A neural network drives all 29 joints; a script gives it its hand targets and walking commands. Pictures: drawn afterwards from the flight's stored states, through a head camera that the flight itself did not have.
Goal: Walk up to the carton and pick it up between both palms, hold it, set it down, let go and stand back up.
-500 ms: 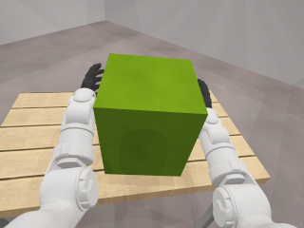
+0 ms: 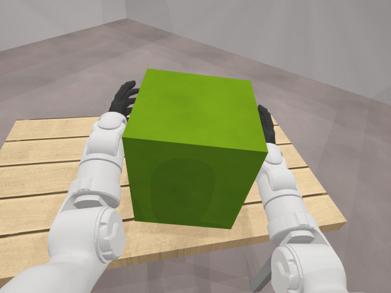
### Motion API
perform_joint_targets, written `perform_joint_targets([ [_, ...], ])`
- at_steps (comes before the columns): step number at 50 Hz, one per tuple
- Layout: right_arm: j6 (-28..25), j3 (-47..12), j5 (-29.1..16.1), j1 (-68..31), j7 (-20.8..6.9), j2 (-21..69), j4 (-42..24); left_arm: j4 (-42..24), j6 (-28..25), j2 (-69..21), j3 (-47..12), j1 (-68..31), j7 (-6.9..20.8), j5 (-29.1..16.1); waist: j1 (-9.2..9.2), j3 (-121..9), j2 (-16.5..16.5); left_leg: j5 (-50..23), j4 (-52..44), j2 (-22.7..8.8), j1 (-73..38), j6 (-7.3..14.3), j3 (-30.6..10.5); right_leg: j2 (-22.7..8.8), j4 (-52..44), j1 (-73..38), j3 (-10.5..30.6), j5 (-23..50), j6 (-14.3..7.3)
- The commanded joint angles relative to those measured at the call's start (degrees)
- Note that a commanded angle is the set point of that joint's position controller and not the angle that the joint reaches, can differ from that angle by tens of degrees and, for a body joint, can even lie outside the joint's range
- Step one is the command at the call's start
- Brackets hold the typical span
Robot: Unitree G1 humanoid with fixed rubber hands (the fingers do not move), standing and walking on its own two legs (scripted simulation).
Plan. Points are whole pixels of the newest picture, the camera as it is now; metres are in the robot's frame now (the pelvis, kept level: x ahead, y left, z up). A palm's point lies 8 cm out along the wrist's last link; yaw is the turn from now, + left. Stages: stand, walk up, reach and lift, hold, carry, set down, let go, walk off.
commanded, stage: set down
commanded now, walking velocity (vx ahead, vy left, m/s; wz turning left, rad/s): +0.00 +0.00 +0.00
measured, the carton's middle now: (191, 152) +0.37 -0.02 +0.12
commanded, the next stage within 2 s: none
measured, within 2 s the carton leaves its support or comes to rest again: rests again in 0.90 s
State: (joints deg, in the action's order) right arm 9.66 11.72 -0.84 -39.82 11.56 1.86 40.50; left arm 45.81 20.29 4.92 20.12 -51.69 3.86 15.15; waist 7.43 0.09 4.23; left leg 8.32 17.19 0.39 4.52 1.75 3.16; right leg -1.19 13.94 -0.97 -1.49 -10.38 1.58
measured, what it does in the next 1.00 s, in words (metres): stands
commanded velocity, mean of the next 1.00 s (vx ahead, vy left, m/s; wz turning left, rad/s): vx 0.00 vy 0.00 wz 0.00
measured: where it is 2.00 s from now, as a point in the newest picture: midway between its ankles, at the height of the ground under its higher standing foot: outside the picture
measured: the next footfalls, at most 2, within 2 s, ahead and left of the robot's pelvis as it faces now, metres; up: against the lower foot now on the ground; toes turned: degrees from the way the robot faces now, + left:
none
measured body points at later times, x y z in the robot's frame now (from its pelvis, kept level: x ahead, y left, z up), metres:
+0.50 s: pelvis +0.01 +0.00 +0.00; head +0.01 +0.04 +0.45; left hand +0.46 +0.12 +0.13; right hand +0.38 -0.18 +0.11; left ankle +0.02 +0.10 -0.75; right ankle -0.03 -0.13 -0.75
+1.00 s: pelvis +0.01 +0.00 +0.00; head +0.02 +0.04 +0.45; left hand +0.46 +0.12 +0.10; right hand +0.38 -0.17 +0.08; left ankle +0.02 +0.10 -0.75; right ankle -0.03 -0.13 -0.75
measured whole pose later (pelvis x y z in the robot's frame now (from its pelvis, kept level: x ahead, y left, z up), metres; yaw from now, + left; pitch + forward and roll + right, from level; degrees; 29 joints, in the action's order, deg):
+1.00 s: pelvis +0.01 +0.00 +0.00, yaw +0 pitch +2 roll -1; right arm -0.7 18.6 9.0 -33.0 11.2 7.6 42.1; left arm 54.3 9.3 6.4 15.7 -49.2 4.6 13.6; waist 6.4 -1.7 4.8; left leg 8.2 18.2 -0.2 12.4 1.2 2.6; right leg -0.6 12.7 5.7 -2.0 -9.3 1.1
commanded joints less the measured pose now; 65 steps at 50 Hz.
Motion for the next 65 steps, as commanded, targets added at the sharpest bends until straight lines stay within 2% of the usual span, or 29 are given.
perform_joint_targets([
  [1, -6.82, -16.24, 0.48, -50.71, -5.52, 31.84, -15.86, -2.58, -3.22, -33.57, -15.39, -31.43, 10.73, -3.30, -1.29, -25.05, -3.29, -13.38, 0.19, 1.42, -11.05, -1.61, 0.83, 2.84, 1.13, -3.40, -2.86, 24.37, 2.88],
  [5, -8.84, -14.79, 2.41, -50.11, -5.70, 31.80, -15.64, -3.10, -5.10, -34.40, -17.18, -33.07, 10.51, -3.81, -0.21, -27.60, -5.90, -16.57, 1.31, 1.04, -13.72, -2.82, 0.90, 3.26, 0.64, -1.34, -3.78, 23.42, 2.23],
  [10, -11.56, -16.04, 2.99, -51.28, -5.70, 32.47, -18.42, -6.12, -8.04, -37.34, -23.60, -36.20, 8.59, -6.93, 1.67, -35.92, -9.56, -25.74, 4.97, 0.11, -19.74, -4.80, -0.66, 4.17, 0.13, 3.53, -4.96, 23.11, 0.99],
  [14, -12.28, -16.97, 2.92, -51.50, -5.42, 32.57, -20.72, -7.62, -9.41, -38.80, -27.11, -37.13, 7.14, -8.57, 2.43, -40.45, -10.88, -29.41, 6.96, -0.32, -21.96, -5.59, -1.91, 4.55, -0.12, 6.53, -5.35, 22.29, 0.48],
  [19, -10.74, -16.59, 3.15, -49.73, -4.92, 32.53, -20.08, -4.12, -9.06, -37.92, -24.99, -34.42, 7.68, -7.39, 2.06, -37.46, -8.90, -24.61, 5.62, 0.08, -17.83, -4.64, -1.80, 3.89, 0.11, 5.04, -4.34, 23.31, 0.97],
  [26, -9.69, -14.14, 5.32, -47.77, -4.98, 32.50, -16.20, 3.10, -8.89, -34.47, -17.05, -31.40, 10.13, -3.54, -0.19, -31.28, -5.36, -15.80, 1.65, 0.99, -10.14, -2.68, 0.28, 2.67, 1.03, -0.15, -2.82, 26.17, 2.28],
  [34, -11.97, -14.36, 7.62, -45.45, -5.45, 34.62, -14.83, 3.74, -10.97, -33.32, -14.28, -30.41, 10.57, -1.79, -1.97, -31.03, -4.71, -16.84, 1.42, 0.82, -8.77, -2.57, 1.57, 2.39, 2.55, -2.79, -2.52, 30.43, 2.64],
  [42, -15.93, -15.87, 8.95, -45.32, -5.44, 35.43, -16.54, 0.66, -14.18, -35.41, -19.32, -32.18, 8.85, -3.83, -0.83, -38.09, -6.99, -24.57, 4.32, -0.35, -12.47, -4.03, 0.21, 3.09, 2.45, 0.65, -3.36, 31.55, 1.79],
  [46, -16.50, -14.72, 9.84, -42.93, -5.34, 34.80, -14.19, 0.04, -15.12, -35.71, -21.20, -32.30, 8.37, -4.24, -0.08, -38.26, -8.68, -26.90, 5.37, -0.95, -14.36, -4.75, -0.42, 3.32, 1.67, 3.10, -3.66, 29.53, 1.01],
  [49, -16.26, -12.29, 10.29, -41.91, -5.20, 34.16, -11.99, 2.55, -14.59, -35.34, -20.39, -31.07, 8.75, -3.32, 0.49, -34.66, -9.05, -23.24, 4.45, -0.81, -13.83, -4.55, -0.06, 3.22, 0.69, 3.80, -3.60, 25.68, 0.85],
  [54, -16.51, -9.81, 11.27, -42.49, -4.97, 33.61, -10.57, 5.50, -14.24, -35.41, -18.26, -30.33, 9.43, -2.24, 1.03, -31.85, -9.04, -18.35, 2.75, -0.30, -10.93, -4.17, 0.64, 2.82, 0.58, 2.68, -3.40, 24.64, 1.16],
  [58, -16.83, -8.73, 12.96, -42.34, -5.24, 34.12, -9.70, 7.72, -15.06, -34.20, -15.83, -30.41, 9.85, -0.93, 0.43, -30.49, -7.30, -13.80, 1.40, -0.03, -7.83, -3.36, 1.38, 2.33, 1.13, 1.38, -3.02, 24.21, 1.64],
  [65, -17.85, -6.29, 15.99, -39.29, -6.12, 34.62, -7.11, 10.63, -16.45, -32.28, -11.55, -28.19, 10.40, 1.50, -0.79, -28.25, -5.56, -11.74, 0.35, -0.40, -6.86, -2.82, 2.29, 2.32, 1.30, 1.20, -3.20, 22.39, 2.04],
])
